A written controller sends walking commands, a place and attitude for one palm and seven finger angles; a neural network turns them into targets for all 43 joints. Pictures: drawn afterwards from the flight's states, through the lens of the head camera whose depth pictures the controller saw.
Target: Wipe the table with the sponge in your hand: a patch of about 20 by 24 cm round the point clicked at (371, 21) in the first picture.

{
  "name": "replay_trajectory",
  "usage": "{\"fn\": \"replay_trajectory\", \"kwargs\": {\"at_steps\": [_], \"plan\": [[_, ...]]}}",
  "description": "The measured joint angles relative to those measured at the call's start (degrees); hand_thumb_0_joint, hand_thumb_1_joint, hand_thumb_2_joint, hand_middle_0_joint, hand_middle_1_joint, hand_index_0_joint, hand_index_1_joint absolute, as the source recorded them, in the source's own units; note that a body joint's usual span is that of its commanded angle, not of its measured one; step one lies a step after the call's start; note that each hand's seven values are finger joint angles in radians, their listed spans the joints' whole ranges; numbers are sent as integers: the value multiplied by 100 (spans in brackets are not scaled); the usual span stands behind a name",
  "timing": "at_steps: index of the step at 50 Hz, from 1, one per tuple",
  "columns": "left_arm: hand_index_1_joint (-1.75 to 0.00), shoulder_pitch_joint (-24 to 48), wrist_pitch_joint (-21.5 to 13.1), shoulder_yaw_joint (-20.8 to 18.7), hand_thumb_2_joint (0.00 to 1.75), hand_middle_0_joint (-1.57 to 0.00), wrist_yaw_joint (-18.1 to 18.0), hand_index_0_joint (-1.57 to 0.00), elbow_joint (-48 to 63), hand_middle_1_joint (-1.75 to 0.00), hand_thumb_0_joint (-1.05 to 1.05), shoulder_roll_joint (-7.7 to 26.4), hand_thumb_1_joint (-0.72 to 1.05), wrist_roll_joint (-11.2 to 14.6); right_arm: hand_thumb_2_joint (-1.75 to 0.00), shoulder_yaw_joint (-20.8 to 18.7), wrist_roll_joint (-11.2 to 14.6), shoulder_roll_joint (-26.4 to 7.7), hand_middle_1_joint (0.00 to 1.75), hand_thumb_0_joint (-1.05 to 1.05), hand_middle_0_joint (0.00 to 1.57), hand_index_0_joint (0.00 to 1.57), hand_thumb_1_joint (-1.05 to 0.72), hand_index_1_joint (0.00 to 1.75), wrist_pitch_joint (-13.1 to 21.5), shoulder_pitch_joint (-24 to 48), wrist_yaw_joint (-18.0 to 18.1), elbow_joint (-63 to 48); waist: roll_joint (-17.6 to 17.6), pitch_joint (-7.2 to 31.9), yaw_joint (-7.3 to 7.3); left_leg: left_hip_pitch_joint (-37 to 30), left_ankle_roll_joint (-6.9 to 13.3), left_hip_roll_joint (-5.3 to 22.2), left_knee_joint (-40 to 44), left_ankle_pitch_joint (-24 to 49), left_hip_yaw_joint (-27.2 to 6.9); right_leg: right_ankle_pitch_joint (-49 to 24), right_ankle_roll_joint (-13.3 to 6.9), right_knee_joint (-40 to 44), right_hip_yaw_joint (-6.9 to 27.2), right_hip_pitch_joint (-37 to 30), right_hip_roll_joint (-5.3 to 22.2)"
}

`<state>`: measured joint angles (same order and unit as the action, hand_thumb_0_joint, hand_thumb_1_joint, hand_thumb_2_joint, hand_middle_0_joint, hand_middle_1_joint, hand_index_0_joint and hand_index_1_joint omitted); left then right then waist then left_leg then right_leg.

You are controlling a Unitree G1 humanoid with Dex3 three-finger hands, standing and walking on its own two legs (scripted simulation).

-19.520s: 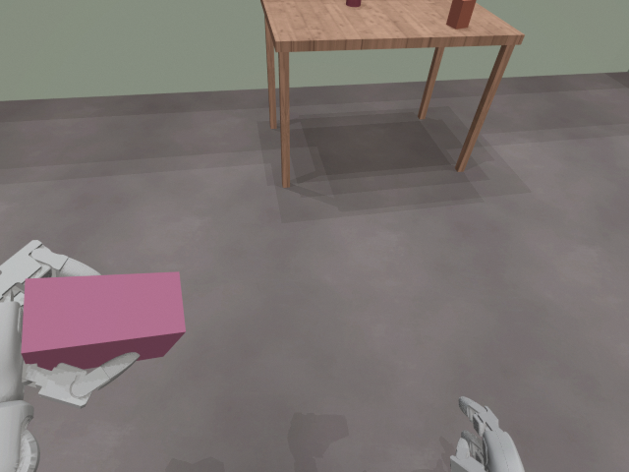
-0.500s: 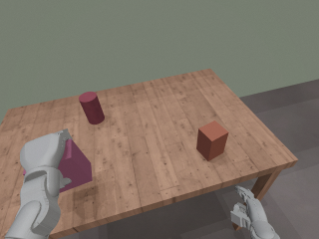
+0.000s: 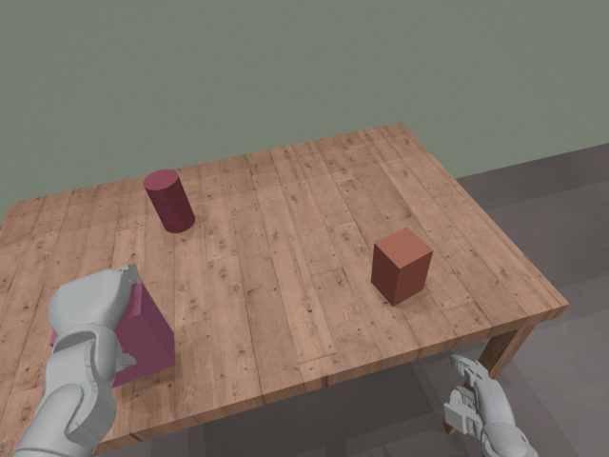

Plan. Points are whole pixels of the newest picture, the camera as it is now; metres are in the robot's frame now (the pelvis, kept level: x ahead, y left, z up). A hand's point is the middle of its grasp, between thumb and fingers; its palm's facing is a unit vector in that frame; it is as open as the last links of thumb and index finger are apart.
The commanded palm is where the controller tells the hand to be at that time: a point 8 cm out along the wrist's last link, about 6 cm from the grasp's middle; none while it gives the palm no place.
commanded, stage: move the sponge above the wiping area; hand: left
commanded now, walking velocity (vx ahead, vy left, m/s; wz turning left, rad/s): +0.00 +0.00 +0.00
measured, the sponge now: (126, 346) +0.23 +0.30 +0.01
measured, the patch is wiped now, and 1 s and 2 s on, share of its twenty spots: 0.00 0.00 0.00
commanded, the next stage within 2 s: none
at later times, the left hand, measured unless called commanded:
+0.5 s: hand (123, 336) +0.23 +0.29 +0.05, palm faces -0.09 -0.15 -0.98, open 10.1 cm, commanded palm +0.21 +0.28 +0.13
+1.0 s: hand (129, 351) +0.21 +0.28 +0.04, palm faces -0.12 -0.14 -0.98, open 10.1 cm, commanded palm +0.21 +0.29 +0.13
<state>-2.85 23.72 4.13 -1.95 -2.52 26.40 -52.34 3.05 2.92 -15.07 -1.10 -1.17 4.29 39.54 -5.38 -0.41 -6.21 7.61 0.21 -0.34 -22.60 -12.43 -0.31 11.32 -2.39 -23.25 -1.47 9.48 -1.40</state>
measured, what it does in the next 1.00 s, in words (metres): stands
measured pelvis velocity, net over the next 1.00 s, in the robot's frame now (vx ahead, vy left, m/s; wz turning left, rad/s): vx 0.00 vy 0.01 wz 0.00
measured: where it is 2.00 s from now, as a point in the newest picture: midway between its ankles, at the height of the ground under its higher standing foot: outside the picture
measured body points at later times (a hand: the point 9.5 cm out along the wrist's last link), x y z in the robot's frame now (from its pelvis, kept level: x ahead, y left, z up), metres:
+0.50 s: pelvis +0.01 +0.01 +0.00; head +0.00 -0.02 +0.45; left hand +0.23 +0.29 +0.10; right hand +0.25 -0.20 -0.09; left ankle +0.00 +0.12 -0.74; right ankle +0.02 -0.09 -0.74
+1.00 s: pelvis +0.00 +0.01 +0.00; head -0.01 -0.02 +0.45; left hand +0.21 +0.28 +0.09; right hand +0.24 -0.20 -0.08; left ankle +0.00 +0.12 -0.74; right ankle +0.02 -0.09 -0.74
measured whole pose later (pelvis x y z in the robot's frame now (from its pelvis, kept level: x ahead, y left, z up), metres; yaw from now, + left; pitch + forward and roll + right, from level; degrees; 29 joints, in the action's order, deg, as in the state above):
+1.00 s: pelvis +0.00 +0.01 +0.00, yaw +0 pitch -3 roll +0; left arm -10.0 16.4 7.1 0.7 4.4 25.8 -53.2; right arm 1.9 1.5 -15.5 -0.8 -2.6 4.4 38.9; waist -4.9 -0.9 -7.7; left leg 7.6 1.1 -1.0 -23.5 -12.9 -0.2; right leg 11.4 -1.6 -23.4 -1.2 9.1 -0.8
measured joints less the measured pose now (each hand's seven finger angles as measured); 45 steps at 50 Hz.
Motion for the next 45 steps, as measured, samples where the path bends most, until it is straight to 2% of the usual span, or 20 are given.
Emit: {"fn": "replay_trajectory", "kwargs": {"at_steps": [4,7,9,12,15,18,21,23,26,30,32,35,38,42,45], "plan": [[-130,-266,-512,122,104,-73,183,-75,222,-131,0,-59,-51,-52,-90,-84,-84,-43,30,1,20,22,-91,31,77,-74,9,-59,12,6,-21,53,17,-5,-54,-47,14,35,11,-43,15,53,4],[-130,-473,-951,135,104,-73,25,-75,421,-131,0,-55,-51,-163,-90,-143,-139,-21,30,1,20,22,-91,30,116,-146,24,-54,54,29,-88,52,16,14,-91,-100,53,60,7,-61,55,58,-17],[-130,-514,-1092,94,104,-73,-178,-75,467,-131,0,-30,-51,-249,-90,-176,-145,10,30,1,20,21,-91,30,112,-181,29,-35,87,50,-130,52,9,26,-112,-129,70,74,2,-69,73,60,-31],[-130,-480,-981,-58,104,-73,-470,-75,484,-131,0,18,-51,-256,-90,-192,-104,45,30,1,20,21,-91,30,81,-172,13,9,107,62,-156,28,5,37,-112,-149,93,82,-1,-66,97,43,-42],[-130,-410,-636,-234,104,-73,-587,-75,477,-131,0,21,-51,-131,-90,-191,-54,51,30,1,20,21,-91,30,37,-123,-17,47,82,90,-132,3,13,20,-88,-142,82,84,16,-46,89,14,-26],[-130,-403,-217,-296,104,-73,-463,-75,481,-131,0,27,-51,-7,-90,-178,-2,18,30,1,20,21,-91,30,-17,-122,-23,37,49,122,-60,-13,35,-16,-58,-124,50,88,43,-29,59,-12,11],[-130,-412,55,-130,104,-73,-167,-75,482,-131,0,-18,-51,52,-90,-162,26,-58,30,1,20,21,-91,30,-52,-118,-30,-4,16,92,-14,-16,64,-58,-49,-102,13,88,70,-24,25,-31,54],[-130,-436,-5,39,104,-73,33,-75,472,-131,0,-75,-51,53,-90,-166,8,-96,30,1,20,20,-91,30,-34,-125,-23,-32,6,61,-6,7,84,-83,-60,-91,-6,83,86,-29,6,-19,79],[-130,-538,-371,259,104,-73,184,-75,584,-131,0,-126,-51,-27,-90,-179,-67,-91,30,1,20,19,-91,29,12,-140,-6,-62,35,3,-53,20,101,-93,-71,-85,13,73,94,-46,25,4,89],[-130,-668,-953,357,104,-73,-111,-75,844,-131,0,-117,-51,-287,-90,-221,-160,17,30,1,20,18,-91,29,82,-194,12,-47,77,6,-168,8,87,-57,-101,-116,81,60,72,-46,94,6,49],[-130,-657,-1010,291,104,-73,-362,-75,897,-131,0,-75,-51,-357,-90,-227,-145,81,30,1,20,17,-91,28,66,-190,13,-18,85,37,-188,-9,77,-38,-97,-126,112,51,61,-39,125,-1,29],[-130,-470,-730,103,103,-73,-640,-75,757,-131,0,-49,-51,-275,-90,-212,-68,134,30,1,20,17,-91,28,0,-130,-4,52,82,80,-168,-42,63,-30,-58,-105,122,34,64,-15,137,-22,20],[-130,-292,-192,-116,103,-73,-639,-75,573,-131,0,-40,-51,-74,-90,-150,3,117,30,1,20,17,-91,28,-105,-36,-46,106,68,105,-95,-80,60,-38,7,-60,112,14,74,12,129,-49,29],[-130,-271,385,-120,103,-73,-222,-75,458,-131,0,-30,-51,54,-90,-68,52,5,30,1,20,18,-91,29,-202,20,-79,69,19,85,-2,-78,73,-71,34,-14,50,6,82,24,69,-65,63],[-131,-408,311,78,103,-73,175,-75,483,-131,0,-62,-51,67,-90,-68,20,-83,30,1,20,19,-91,29,-168,-12,-79,-17,-14,25,4,-36,92,-95,0,-5,2,8,92,7,22,-49,89]]}}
